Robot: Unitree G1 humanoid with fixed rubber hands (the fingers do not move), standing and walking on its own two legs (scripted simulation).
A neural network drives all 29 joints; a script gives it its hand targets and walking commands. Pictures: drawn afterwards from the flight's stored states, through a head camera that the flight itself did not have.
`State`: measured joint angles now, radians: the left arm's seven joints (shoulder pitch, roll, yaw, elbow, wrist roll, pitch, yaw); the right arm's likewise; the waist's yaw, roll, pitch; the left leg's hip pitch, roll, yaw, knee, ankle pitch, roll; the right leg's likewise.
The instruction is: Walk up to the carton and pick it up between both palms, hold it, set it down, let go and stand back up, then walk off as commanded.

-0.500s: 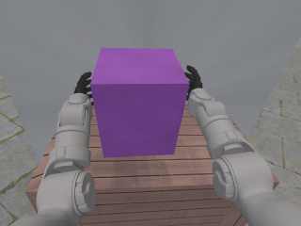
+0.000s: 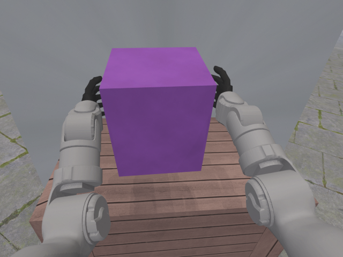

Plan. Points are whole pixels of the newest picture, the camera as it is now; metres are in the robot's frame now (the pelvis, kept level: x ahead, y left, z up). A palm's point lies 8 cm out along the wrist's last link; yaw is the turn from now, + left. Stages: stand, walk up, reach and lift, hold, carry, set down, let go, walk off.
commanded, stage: hold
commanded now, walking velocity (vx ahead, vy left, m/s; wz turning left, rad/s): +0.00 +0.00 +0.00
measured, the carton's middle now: (157, 111) +0.42 +0.03 +0.21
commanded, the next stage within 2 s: none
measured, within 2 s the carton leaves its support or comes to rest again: neither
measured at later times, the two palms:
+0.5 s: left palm (90, 105) +0.36 +0.17 +0.25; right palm (226, 94) +0.38 -0.12 +0.28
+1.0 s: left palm (91, 104) +0.36 +0.17 +0.25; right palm (228, 94) +0.38 -0.13 +0.28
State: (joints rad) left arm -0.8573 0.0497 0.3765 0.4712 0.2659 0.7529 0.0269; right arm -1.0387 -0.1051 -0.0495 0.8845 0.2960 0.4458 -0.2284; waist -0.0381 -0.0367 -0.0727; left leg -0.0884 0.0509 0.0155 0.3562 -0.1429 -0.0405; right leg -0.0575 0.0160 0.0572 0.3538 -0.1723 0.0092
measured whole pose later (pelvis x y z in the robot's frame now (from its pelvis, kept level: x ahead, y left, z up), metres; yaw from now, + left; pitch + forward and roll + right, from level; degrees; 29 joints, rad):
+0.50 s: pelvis +0.00 +0.00 +0.00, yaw +0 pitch -7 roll +0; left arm -0.84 0.04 0.38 0.40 0.26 0.82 0.02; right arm -1.04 -0.11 -0.04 0.81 0.31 0.53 -0.25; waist -0.05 -0.03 -0.08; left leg -0.09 0.05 0.02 0.36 -0.14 -0.04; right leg -0.06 0.02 0.06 0.35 -0.17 0.01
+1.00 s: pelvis +0.00 +0.00 +0.00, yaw +0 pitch -7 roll +0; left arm -0.84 0.04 0.38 0.40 0.26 0.82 0.01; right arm -1.04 -0.11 -0.04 0.80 0.32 0.55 -0.26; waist -0.05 -0.02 -0.09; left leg -0.09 0.05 0.02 0.36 -0.14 -0.04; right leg -0.06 0.02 0.06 0.35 -0.17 0.01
